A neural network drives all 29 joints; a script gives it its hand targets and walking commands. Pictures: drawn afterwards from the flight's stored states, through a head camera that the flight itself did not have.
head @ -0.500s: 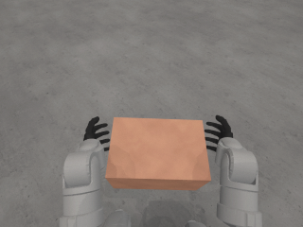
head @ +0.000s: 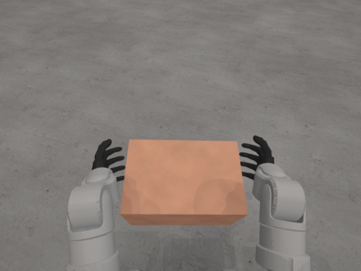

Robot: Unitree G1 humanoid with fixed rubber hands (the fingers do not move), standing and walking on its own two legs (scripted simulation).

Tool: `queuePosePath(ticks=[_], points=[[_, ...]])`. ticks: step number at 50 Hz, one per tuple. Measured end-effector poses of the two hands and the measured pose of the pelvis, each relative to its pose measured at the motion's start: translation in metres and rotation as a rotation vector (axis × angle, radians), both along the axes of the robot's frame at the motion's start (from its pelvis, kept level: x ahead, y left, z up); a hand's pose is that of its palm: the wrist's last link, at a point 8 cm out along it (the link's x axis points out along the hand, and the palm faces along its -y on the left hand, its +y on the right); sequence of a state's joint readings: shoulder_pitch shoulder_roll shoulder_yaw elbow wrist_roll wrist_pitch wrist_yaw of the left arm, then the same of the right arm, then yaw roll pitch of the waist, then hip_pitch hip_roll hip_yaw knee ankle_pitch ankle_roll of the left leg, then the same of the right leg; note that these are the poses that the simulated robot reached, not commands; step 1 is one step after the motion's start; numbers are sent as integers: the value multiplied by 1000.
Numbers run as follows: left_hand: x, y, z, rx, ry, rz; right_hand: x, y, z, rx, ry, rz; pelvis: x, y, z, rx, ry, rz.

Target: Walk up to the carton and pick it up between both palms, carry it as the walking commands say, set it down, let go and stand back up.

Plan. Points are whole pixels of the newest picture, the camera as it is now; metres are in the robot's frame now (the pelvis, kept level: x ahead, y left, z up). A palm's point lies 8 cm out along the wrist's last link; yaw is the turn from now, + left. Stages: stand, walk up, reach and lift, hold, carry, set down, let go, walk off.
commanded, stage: carry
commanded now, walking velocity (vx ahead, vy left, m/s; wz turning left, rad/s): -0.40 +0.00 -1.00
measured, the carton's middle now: (182, 184) +0.31 +0.03 +0.00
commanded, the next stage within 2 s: none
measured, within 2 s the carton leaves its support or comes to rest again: neither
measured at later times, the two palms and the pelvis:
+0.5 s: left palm out of the picture +0.09 -0.02 +0.08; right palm out of the picture -0.06 -0.30 +0.09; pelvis -0.22 -0.03 +0.01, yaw -26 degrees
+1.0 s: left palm out of the picture -0.06 +0.00 +0.08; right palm out of the picture -0.20 -0.28 +0.10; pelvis -0.37 -0.02 +0.01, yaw -26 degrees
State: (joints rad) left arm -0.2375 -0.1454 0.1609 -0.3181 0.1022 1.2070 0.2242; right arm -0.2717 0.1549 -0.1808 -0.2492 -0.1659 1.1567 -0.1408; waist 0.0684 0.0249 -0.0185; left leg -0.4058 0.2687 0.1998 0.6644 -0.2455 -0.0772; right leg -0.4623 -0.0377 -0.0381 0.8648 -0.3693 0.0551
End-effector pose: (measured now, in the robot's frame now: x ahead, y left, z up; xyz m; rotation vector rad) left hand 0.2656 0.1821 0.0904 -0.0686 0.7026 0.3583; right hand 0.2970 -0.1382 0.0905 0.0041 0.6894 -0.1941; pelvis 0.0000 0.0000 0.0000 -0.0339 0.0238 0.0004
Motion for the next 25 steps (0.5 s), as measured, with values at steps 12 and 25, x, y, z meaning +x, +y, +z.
queuePosePath(ticks=[12,25], points=[[-73,-141,-36,45,119,-391,-192,-130,-42,47,115,-392,-117,-31,-3,82,15,-217],[-172,-199,-7,0,63,-609,-354,-162,5,-14,63,-595,-221,-30,13,8,32,-461]])
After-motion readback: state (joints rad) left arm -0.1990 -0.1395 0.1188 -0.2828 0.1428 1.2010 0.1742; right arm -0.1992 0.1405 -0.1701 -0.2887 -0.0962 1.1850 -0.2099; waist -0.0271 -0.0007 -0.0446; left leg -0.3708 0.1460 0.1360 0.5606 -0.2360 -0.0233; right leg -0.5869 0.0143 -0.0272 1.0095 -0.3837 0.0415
